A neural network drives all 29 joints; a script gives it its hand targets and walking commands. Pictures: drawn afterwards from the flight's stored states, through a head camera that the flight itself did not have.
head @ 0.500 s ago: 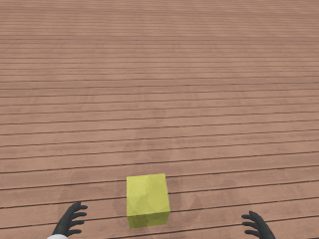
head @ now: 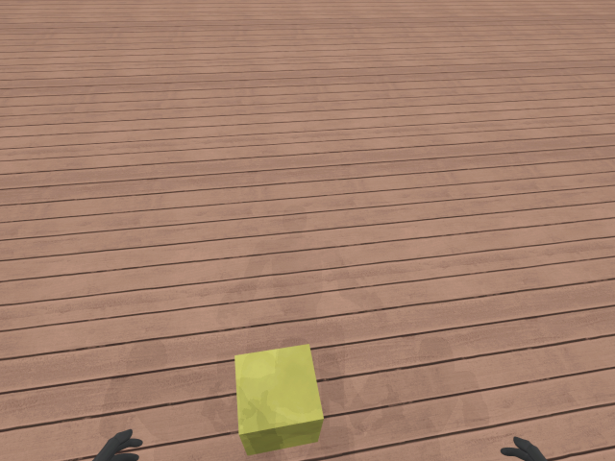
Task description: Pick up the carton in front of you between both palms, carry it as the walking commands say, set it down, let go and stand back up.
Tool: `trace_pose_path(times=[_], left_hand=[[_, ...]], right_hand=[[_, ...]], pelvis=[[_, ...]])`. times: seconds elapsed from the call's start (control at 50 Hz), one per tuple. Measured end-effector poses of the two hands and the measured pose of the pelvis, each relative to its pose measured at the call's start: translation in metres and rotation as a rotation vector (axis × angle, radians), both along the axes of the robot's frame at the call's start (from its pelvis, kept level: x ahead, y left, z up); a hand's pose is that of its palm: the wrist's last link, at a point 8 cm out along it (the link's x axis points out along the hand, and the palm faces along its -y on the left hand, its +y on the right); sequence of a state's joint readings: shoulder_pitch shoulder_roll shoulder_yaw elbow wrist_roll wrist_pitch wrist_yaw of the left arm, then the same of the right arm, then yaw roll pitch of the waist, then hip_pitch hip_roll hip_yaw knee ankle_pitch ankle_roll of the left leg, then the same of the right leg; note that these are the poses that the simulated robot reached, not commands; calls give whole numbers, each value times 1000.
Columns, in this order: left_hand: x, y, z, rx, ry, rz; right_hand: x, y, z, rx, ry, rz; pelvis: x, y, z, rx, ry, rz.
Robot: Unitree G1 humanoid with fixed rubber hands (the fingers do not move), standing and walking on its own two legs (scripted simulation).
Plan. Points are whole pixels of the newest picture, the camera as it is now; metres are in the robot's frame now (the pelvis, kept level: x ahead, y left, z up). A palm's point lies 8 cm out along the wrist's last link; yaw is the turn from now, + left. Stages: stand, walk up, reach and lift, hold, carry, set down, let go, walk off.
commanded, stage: stand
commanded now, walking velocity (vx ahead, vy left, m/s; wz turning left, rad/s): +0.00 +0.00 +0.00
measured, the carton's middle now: (278, 400) +0.40 +0.08 -0.65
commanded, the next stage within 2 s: none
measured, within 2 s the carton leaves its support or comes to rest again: neither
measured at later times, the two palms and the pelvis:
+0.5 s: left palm out of the picture +0.07 +0.29 -0.10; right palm out of the picture +0.08 -0.32 -0.08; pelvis -0.03 -0.01 +0.01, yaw +0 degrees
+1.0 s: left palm out of the picture +0.04 +0.32 -0.11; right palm out of the picture +0.06 -0.30 -0.09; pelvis -0.04 +0.01 +0.01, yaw +1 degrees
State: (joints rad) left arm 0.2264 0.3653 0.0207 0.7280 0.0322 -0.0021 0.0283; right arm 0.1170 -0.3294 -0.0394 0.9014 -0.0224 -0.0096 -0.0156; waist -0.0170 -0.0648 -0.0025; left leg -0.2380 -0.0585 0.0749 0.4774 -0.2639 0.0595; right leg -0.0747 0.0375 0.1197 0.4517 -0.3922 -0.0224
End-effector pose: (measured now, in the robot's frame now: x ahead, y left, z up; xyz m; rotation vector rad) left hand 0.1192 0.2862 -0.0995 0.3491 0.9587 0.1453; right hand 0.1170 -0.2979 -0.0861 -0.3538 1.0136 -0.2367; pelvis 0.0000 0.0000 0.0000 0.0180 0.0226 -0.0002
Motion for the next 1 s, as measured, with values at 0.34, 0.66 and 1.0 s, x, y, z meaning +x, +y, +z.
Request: trace_pose_path(times=[0.34,0.66,1.0], left_hand=[[-26,2,0,15,36,27],[-68,13,-6,19,121,54],[-76,31,-10,12,143,76]], right_hand=[[-22,-12,3,-5,34,-9],[-62,-18,0,-19,113,-35],[-62,-3,1,-23,120,-29]], pelvis=[[-16,-11,5,-14,-39,6],[-33,-5,8,-22,-56,11],[-36,10,8,-24,-63,18]])
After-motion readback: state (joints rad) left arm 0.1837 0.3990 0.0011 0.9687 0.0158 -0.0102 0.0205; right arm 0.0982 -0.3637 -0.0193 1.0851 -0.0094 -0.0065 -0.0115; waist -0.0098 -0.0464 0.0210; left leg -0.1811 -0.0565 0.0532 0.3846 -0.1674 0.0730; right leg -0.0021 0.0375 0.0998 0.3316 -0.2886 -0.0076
